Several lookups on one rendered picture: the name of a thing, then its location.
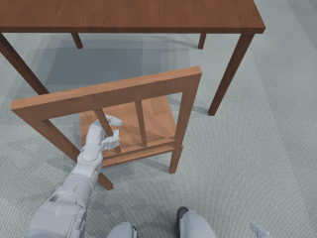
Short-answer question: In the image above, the robot right foot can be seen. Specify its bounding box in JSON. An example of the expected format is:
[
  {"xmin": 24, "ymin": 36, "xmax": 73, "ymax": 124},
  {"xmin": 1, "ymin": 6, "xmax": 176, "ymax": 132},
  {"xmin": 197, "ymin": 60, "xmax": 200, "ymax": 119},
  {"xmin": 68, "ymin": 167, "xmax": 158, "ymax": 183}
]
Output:
[{"xmin": 176, "ymin": 206, "xmax": 189, "ymax": 238}]

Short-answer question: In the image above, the robot right shin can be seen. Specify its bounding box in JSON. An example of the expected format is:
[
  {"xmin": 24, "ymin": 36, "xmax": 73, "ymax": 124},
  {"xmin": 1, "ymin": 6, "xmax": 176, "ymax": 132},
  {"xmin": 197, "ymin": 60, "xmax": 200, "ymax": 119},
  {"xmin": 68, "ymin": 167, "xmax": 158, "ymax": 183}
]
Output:
[{"xmin": 183, "ymin": 210, "xmax": 197, "ymax": 217}]

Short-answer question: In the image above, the left robot forearm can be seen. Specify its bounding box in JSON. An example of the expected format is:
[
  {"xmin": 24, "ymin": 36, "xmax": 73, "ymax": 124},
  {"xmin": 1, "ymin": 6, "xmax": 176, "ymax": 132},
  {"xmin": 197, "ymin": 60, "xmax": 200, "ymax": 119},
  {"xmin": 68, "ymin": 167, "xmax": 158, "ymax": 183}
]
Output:
[{"xmin": 27, "ymin": 144, "xmax": 103, "ymax": 238}]

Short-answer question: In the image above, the left robot upper arm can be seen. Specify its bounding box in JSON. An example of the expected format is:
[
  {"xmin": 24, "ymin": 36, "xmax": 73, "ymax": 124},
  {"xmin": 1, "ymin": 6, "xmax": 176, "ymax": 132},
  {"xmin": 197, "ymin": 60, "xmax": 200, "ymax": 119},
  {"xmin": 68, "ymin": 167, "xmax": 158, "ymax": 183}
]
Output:
[{"xmin": 28, "ymin": 201, "xmax": 87, "ymax": 238}]

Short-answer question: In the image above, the chair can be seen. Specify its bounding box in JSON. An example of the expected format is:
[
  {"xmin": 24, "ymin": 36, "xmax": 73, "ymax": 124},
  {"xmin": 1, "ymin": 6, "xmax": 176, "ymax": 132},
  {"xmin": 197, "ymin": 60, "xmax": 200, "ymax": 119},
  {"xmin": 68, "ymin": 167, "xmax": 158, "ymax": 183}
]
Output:
[{"xmin": 10, "ymin": 65, "xmax": 202, "ymax": 190}]

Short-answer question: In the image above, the robot right hand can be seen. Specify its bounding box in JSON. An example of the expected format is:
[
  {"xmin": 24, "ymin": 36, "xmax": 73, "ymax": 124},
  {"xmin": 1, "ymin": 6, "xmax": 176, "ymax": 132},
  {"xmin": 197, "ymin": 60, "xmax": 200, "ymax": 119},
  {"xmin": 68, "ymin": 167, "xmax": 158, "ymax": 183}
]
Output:
[{"xmin": 250, "ymin": 222, "xmax": 272, "ymax": 238}]

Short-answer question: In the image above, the robot left hand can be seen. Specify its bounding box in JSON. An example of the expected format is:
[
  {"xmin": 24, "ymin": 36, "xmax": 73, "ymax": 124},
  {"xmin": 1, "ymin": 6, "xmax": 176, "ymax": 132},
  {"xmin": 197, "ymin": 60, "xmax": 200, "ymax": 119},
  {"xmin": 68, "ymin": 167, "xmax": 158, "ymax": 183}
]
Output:
[{"xmin": 85, "ymin": 113, "xmax": 123, "ymax": 151}]

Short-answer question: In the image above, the table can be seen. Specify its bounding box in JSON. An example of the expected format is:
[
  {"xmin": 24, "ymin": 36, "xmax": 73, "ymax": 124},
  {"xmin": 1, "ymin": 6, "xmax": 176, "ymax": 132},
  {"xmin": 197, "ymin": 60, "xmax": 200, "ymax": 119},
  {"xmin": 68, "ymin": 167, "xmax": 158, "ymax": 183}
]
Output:
[{"xmin": 0, "ymin": 0, "xmax": 265, "ymax": 116}]

